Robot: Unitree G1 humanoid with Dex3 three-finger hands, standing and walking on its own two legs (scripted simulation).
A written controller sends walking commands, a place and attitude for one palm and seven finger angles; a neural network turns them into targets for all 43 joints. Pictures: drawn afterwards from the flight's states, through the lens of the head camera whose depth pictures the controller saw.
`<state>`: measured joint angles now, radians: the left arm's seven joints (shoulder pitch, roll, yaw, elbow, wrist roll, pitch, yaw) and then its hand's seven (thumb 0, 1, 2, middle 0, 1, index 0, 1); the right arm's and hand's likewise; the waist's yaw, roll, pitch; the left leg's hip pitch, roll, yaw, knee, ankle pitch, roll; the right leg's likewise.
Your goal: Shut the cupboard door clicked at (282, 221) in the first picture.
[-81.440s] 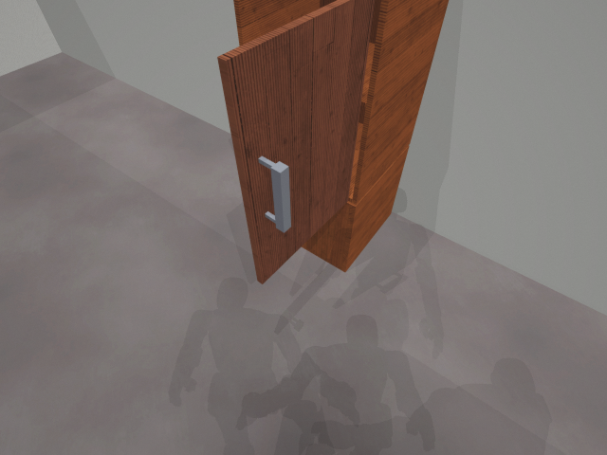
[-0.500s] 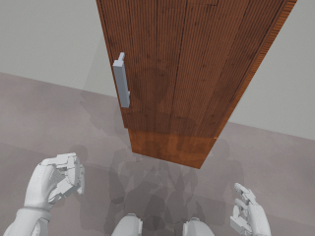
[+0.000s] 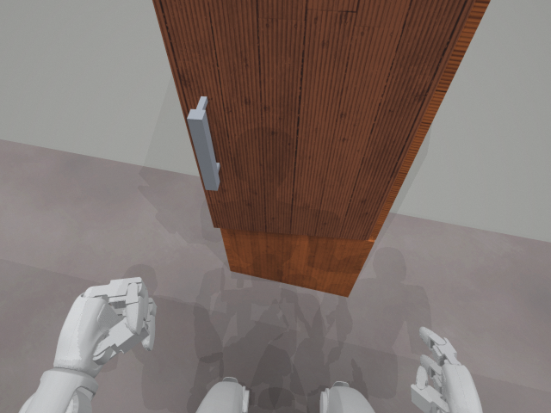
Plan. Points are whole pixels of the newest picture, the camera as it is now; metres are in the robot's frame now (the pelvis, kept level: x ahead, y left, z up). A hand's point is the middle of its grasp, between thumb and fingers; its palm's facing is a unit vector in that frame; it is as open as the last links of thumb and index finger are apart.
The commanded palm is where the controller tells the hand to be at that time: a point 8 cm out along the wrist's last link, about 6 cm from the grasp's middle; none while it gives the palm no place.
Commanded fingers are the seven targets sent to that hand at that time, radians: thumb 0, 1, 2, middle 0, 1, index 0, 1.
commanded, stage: bring the fist close to the handle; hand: left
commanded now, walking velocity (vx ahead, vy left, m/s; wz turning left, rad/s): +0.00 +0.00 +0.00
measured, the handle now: (208, 146) +0.53 +0.15 +0.06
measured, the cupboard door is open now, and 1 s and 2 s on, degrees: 8 8 5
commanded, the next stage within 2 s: push the door shut along its arc in 1.42 s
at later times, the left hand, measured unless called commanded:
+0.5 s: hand (178, 258) +0.31 +0.15 +0.07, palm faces -0.06 -1.00 -0.04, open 3.1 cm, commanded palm +0.30 +0.20 +0.06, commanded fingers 0.00 0.90 0.90 -1.30 -1.50 -1.30 -1.50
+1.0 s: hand (215, 204) +0.40 +0.12 +0.06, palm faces -0.08 -1.00 -0.03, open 3.1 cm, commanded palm +0.39 +0.18 +0.06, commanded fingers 0.00 0.90 0.90 -1.30 -1.50 -1.30 -1.50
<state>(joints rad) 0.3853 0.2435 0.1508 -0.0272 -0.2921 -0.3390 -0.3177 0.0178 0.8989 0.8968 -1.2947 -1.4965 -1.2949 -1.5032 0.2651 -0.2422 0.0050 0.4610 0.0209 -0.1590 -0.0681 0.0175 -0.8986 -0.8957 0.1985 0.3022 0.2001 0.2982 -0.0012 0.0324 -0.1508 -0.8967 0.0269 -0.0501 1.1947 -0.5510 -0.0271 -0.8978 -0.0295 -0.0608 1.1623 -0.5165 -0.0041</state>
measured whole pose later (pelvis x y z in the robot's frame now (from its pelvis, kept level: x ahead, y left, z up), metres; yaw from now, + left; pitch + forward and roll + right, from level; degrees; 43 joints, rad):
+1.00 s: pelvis +0.00 +0.00 +0.01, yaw -1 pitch +17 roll +0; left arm -0.42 0.21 0.14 0.64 -0.15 -0.35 -0.13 0.02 0.90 0.90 -1.30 -1.50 -1.30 -1.50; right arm 0.27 -0.24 0.00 0.59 0.00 -0.07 -0.04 0.01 -0.90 -0.90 0.20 0.30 0.20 0.30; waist -0.07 0.02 -0.13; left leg -0.92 0.02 -0.02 1.12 -0.51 -0.03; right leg -0.94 -0.03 -0.03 1.12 -0.48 0.00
